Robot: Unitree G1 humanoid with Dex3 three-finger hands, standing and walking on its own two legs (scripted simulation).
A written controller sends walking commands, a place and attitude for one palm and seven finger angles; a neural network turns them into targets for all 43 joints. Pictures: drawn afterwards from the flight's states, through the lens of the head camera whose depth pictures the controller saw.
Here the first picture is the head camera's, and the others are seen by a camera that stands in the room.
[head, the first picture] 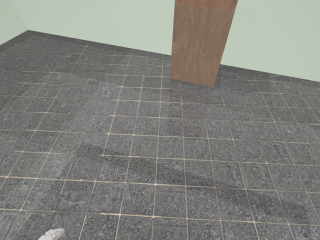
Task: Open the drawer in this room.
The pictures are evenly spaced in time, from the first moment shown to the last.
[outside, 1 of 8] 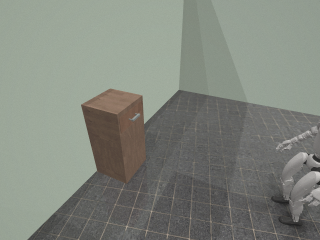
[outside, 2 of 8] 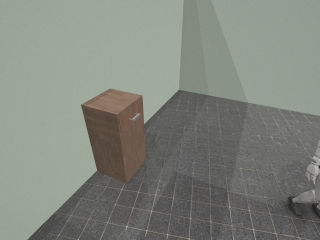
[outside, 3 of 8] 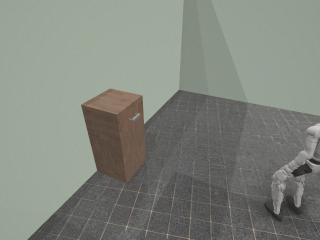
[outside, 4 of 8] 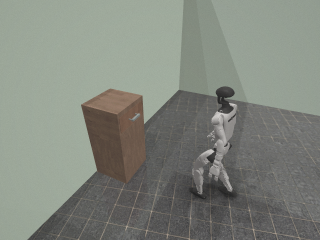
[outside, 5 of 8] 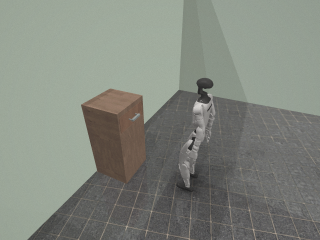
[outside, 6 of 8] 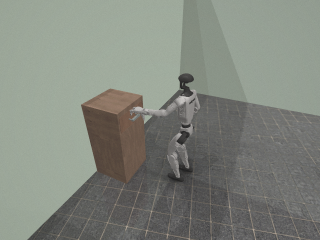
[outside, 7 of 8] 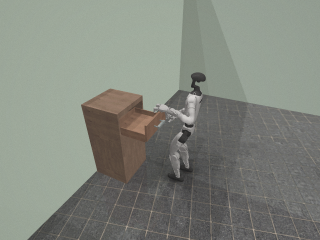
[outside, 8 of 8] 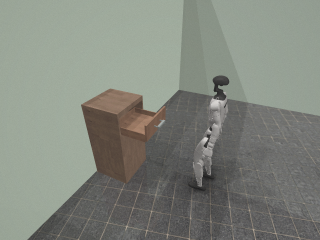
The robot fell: no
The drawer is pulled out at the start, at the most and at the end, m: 0.00 0.30 0.30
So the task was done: yes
